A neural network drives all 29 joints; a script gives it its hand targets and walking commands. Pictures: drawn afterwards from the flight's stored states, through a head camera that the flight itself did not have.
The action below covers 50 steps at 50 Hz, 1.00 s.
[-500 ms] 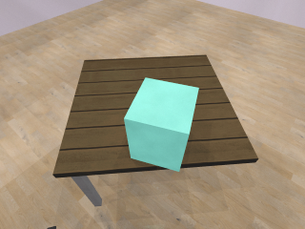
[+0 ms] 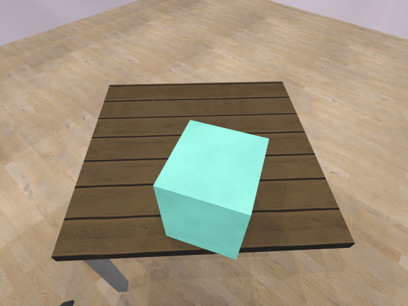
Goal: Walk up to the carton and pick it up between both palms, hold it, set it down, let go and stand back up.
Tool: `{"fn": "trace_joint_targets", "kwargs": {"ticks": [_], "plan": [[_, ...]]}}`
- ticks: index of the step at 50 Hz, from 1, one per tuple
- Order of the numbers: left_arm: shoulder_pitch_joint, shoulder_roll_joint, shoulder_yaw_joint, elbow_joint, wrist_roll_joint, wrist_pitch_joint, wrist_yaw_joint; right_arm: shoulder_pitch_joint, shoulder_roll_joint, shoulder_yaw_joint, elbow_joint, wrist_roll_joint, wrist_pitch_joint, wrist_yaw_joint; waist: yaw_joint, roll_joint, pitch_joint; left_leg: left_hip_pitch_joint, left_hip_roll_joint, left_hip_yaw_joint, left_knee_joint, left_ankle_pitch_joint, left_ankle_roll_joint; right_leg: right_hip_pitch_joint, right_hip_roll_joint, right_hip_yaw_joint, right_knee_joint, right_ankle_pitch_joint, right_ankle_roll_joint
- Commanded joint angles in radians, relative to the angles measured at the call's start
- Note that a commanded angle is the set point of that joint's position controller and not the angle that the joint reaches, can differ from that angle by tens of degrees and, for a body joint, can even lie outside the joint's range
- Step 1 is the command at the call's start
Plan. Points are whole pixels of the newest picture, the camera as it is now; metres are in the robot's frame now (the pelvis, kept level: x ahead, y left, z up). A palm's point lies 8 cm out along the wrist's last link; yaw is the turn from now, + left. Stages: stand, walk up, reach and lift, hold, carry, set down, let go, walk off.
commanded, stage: walk up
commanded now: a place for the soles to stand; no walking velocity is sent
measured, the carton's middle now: (213, 191) +0.42 +0.01 -0.07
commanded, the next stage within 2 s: none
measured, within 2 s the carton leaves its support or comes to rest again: neither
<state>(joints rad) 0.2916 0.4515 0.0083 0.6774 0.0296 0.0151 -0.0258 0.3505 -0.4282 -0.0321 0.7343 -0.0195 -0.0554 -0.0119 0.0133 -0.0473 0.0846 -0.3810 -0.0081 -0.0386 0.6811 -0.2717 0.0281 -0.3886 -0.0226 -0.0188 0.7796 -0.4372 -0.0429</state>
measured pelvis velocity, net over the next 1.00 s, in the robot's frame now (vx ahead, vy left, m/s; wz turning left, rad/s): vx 0.01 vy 0.01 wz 0.02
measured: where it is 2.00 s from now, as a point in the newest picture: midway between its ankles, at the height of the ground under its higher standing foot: outside the picture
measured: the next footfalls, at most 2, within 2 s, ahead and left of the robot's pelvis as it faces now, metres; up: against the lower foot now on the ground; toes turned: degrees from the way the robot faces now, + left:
left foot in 0.36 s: +0.07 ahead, +0.13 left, +0.00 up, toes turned -2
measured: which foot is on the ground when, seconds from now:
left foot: down 0.00-0.02, up 0.04-0.34, down 0.36-1.00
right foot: down 0.00-1.00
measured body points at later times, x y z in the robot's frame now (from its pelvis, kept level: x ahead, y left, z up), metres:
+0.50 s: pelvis +0.01 +0.00 +0.01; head +0.03 +0.01 +0.46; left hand +0.10 +0.32 -0.09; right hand +0.10 -0.32 -0.09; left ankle +0.03 +0.13 -0.71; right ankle +0.04 -0.11 -0.71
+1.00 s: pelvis +0.01 +0.01 +0.01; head +0.03 +0.03 +0.46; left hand +0.12 +0.33 -0.09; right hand +0.13 -0.30 -0.08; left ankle +0.03 +0.13 -0.71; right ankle +0.04 -0.11 -0.72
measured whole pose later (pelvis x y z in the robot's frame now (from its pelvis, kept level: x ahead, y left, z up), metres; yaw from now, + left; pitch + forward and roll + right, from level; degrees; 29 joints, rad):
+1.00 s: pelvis +0.01 +0.01 +0.01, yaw +1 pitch -1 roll -1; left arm 0.25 0.44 0.01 0.70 0.03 -0.01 -0.02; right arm 0.28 -0.43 0.01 0.73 -0.02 -0.03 -0.01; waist 0.01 -0.02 0.06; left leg -0.31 -0.02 -0.05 0.65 -0.32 0.01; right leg -0.31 -0.02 -0.05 0.63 -0.29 -0.01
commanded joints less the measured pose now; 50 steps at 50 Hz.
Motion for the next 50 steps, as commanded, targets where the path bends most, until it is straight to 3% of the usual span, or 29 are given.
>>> {"fn": "trace_joint_targets", "kwargs": {"ticks": [1, 2, 3, 4, 5, 6, 7, 9, 12, 14, 15, 16, 18, 19, 22, 23, 25, 26, 27, 28, 31, 33, 37, 39, 41, 43, 45, 47, 50], "plan": [[0.103, 0.217, 0.115, 0.055, 0.019, -0.043, 0.041, -0.023, -0.089, -0.018, -0.031, 0.023, 0.032, -0.016, 0.025, -0.112, -0.061, -0.287, -0.035, -0.079, 0.211, -0.158, 0.039, 0.265, -0.22, 0.386, -0.461, -0.004, -0.029], [-0.007, 0.281, 0.121, 0.02, 0.001, -0.045, 0.04, -0.04, -0.145, -0.038, -0.025, 0.028, 0.043, -0.028, 0.004, -0.115, -0.019, -0.242, -0.066, -0.069, 0.265, -0.266, 0.004, 0.103, -0.363, 0.521, -0.532, -0.074, -0.075], [-0.073, 0.276, 0.123, 0.015, -0.001, -0.045, 0.04, -0.028, -0.204, -0.059, -0.001, 0.026, 0.049, -0.031, -0.004, -0.042, 0.014, -0.165, -0.036, -0.105, 0.33, -0.272, 0.002, 0.028, -0.362, 0.483, -0.515, -0.08, -0.106], [-0.095, 0.241, 0.114, 0.013, -0.005, -0.045, 0.037, -0.017, -0.202, -0.054, 0.011, 0.032, 0.05, -0.027, -0.006, -0.046, 0.06, -0.172, -0.035, -0.111, 0.298, -0.21, -0.001, 0.018, -0.283, 0.4, -0.515, -0.041, -0.058], [-0.117, 0.215, 0.101, 0.019, -0.004, -0.055, 0.036, 0.007, -0.177, -0.049, 0.03, 0.037, 0.049, -0.017, -0.03, -0.033, 0.046, -0.121, -0.025, -0.102, 0.283, -0.17, -0.004, 0.025, -0.275, 0.36, -0.494, 0.016, -0.082], [-0.112, 0.189, 0.097, 0.013, -0.008, -0.055, 0.034, 0.01, -0.193, -0.057, 0.035, 0.033, 0.04, -0.014, -0.023, -0.038, 0.025, -0.138, -0.012, -0.071, 0.236, -0.154, -0.013, 0.102, -0.235, 0.301, -0.468, 0.129, -0.067], [-0.076, 0.181, 0.096, 0.008, -0.008, -0.06, 0.032, 0.005, -0.178, -0.051, 0.035, 0.025, 0.034, -0.007, -0.006, -0.044, -0.059, -0.115, -0.011, -0.04, 0.168, -0.174, -0.006, 0.205, -0.231, 0.231, -0.406, 0.255, -0.098], [-0.036, 0.172, 0.092, 0.017, -0.01, -0.056, 0.031, 0.012, -0.16, -0.041, 0.031, 0.024, 0.026, -0.005, 0.011, -0.08, -0.181, -0.091, -0.016, -0.01, 0.101, -0.211, -0.007, 0.362, -0.213, 0.2, -0.328, 0.418, -0.104], [-0.027, 0.179, 0.089, 0.017, -0.02, -0.052, 0.034, -0.005, -0.147, -0.035, 0.026, 0.022, 0.021, -0.008, 0.014, -0.042, -0.166, -0.049, 0.0, 0.014, 0.004, -0.187, -0.002, 0.359, -0.236, 0.18, -0.256, 0.669, -0.114], [-0.036, 0.191, 0.088, 0.015, -0.032, -0.045, 0.032, 0.004, -0.141, -0.037, 0.036, 0.016, 0.011, -0.014, -0.005, -0.011, -0.172, 0.075, -0.002, 0.056, -0.122, -0.008, 0.001, 0.263, -0.214, 0.109, -0.196, 0.704, -0.117], [-0.071, 0.172, 0.084, 0.003, -0.032, -0.039, 0.03, 0.008, -0.137, -0.035, 0.044, 0.013, 0.007, -0.014, -0.013, -0.035, -0.159, 0.105, 0.0, 0.034, -0.163, 0.072, 0.006, 0.237, -0.195, 0.102, -0.187, 0.616, -0.091], [-0.081, 0.17, 0.087, 0.01, -0.038, -0.038, 0.031, 0.002, -0.162, -0.039, 0.041, 0.009, 0.005, -0.015, -0.01, 0.007, -0.143, 0.146, 0.015, -0.024, -0.097, 0.2, 0.016, 0.155, -0.182, 0.109, -0.195, 0.511, -0.076], [-0.099, 0.152, 0.079, 0.004, -0.036, -0.033, 0.027, -0.066, -0.193, -0.048, 0.017, 0.003, 0.015, -0.008, 0.006, 0.108, -0.111, 0.088, 0.097, -0.22, -0.159, 0.032, 0.071, 0.052, -0.119, 0.109, -0.231, 0.023, -0.042], [-0.09, 0.142, 0.073, 0.011, -0.041, -0.026, 0.025, -0.107, -0.227, -0.053, 0.003, -0.001, 0.01, -0.005, 0.018, 0.127, -0.039, -0.006, 0.152, -0.284, -0.212, -0.064, 0.108, 0.029, -0.063, 0.087, -0.207, -0.139, -0.016], [-0.088, 0.16, 0.078, 0.039, -0.024, -0.033, 0.017, -0.094, -0.196, -0.033, 0.015, 0.011, 0.015, 0.003, 0.006, 0.109, -0.012, -0.136, 0.112, -0.24, -0.243, -0.199, 0.064, 0.152, -0.054, 0.079, -0.273, -0.099, -0.025], [-0.092, 0.162, 0.075, 0.039, -0.023, -0.04, 0.018, -0.113, -0.195, -0.033, 0.019, 0.008, 0.017, 0.005, 0.014, 0.111, -0.018, -0.113, 0.087, -0.211, -0.228, -0.188, 0.058, 0.133, -0.09, 0.115, -0.301, -0.105, -0.035], [-0.121, 0.17, 0.082, 0.04, -0.019, -0.048, 0.014, -0.104, -0.178, -0.036, 0.035, 0.005, 0.019, 0.009, -0.012, 0.072, -0.01, -0.075, 0.05, -0.17, -0.196, -0.178, 0.042, 0.099, -0.119, 0.148, -0.358, -0.158, -0.039], [-0.106, 0.168, 0.079, 0.044, -0.02, -0.048, 0.016, -0.1, -0.178, -0.03, 0.022, 0.004, 0.015, 0.011, -0.009, 0.094, -0.052, -0.054, 0.059, -0.184, -0.198, -0.15, 0.04, 0.122, -0.123, 0.14, -0.342, -0.123, -0.046], [-0.121, 0.159, 0.079, 0.048, -0.016, -0.05, 0.018, -0.102, -0.184, -0.031, 0.022, 0.011, 0.008, 0.009, -0.008, 0.062, -0.068, -0.061, 0.073, -0.203, -0.201, -0.113, 0.046, 0.164, -0.1, 0.125, -0.321, -0.064, -0.033], [-0.127, 0.159, 0.075, 0.031, -0.02, -0.049, 0.018, -0.118, -0.182, -0.03, 0.02, 0.004, 0.006, 0.01, -0.005, 0.1, -0.066, -0.048, 0.073, -0.204, -0.202, -0.062, 0.051, 0.152, -0.094, 0.11, -0.297, -0.021, -0.03], [-0.117, 0.163, 0.077, 0.038, -0.026, -0.049, 0.019, -0.103, -0.195, -0.027, 0.017, 0.015, 0.0, 0.006, 0.003, 0.117, -0.119, -0.015, 0.092, -0.207, -0.157, 0.171, 0.052, 0.233, -0.091, 0.079, -0.244, 0.169, -0.021], [-0.12, 0.159, 0.073, 0.034, -0.034, -0.049, 0.022, -0.087, -0.199, -0.027, 0.018, 0.018, -0.004, 0.003, 0.001, 0.084, -0.158, 0.055, 0.089, -0.194, -0.131, 0.293, 0.053, 0.239, -0.1, 0.062, -0.217, 0.284, -0.031], [-0.111, 0.15, 0.065, 0.031, -0.046, -0.036, 0.021, -0.122, -0.209, -0.027, 0.011, 0.018, -0.003, -0.004, 0.006, 0.157, -0.14, 0.063, 0.126, -0.233, -0.154, 0.379, 0.056, 0.195, -0.067, 0.05, -0.188, 0.253, -0.009], [-0.111, 0.138, 0.068, 0.045, -0.039, -0.034, 0.02, -0.135, -0.193, -0.023, 0.006, 0.021, -0.002, -0.003, 0.009, 0.133, -0.147, 0.046, 0.131, -0.261, -0.176, 0.295, 0.06, 0.225, -0.058, 0.046, -0.206, 0.193, -0.013], [-0.113, 0.151, 0.07, 0.053, -0.041, -0.036, 0.021, -0.129, -0.198, -0.023, 0.012, 0.021, 0.004, -0.004, 0.0, 0.138, -0.168, 0.067, 0.108, -0.203, -0.158, 0.312, 0.051, 0.219, -0.085, 0.048, -0.214, 0.263, -0.02], [-0.098, 0.15, 0.068, 0.064, -0.033, -0.039, 0.022, -0.138, -0.187, -0.016, 0.015, 0.024, 0.003, -0.004, 0.008, 0.103, -0.151, 0.045, 0.107, -0.215, -0.152, 0.273, 0.054, 0.237, -0.096, 0.064, -0.24, 0.291, -0.024], [-0.122, 0.146, 0.066, 0.052, -0.03, -0.04, 0.021, -0.141, -0.192, -0.023, 0.013, 0.013, 0.008, -0.001, -0.002, 0.122, -0.125, 0.007, 0.088, -0.195, -0.171, 0.178, 0.047, 0.213, -0.102, 0.067, -0.244, 0.21, -0.028], [-0.116, 0.158, 0.073, 0.054, -0.03, -0.042, 0.022, -0.157, -0.186, -0.017, 0.019, 0.017, 0.007, 0.0, 0.009, 0.097, -0.115, -0.019, 0.089, -0.208, -0.181, 0.139, 0.046, 0.225, -0.111, 0.081, -0.272, 0.155, -0.032], [-0.146, 0.166, 0.069, 0.047, -0.032, -0.042, 0.017, -0.131, -0.19, -0.016, 0.023, 0.018, 0.008, 0.001, -0.009, 0.081, -0.109, 0.03, 0.076, -0.188, -0.167, 0.103, 0.051, 0.161, -0.118, 0.09, -0.298, 0.107, -0.039]]}}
